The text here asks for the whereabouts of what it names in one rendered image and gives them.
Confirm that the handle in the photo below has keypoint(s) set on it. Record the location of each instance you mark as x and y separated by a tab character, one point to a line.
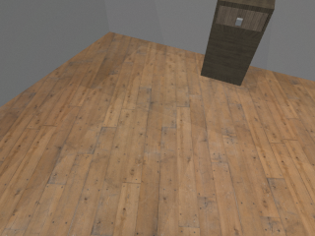
238	21

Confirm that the drawer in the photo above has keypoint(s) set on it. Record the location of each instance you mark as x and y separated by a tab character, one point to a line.
252	20

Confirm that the cabinet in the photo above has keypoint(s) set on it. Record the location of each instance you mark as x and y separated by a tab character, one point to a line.
230	50

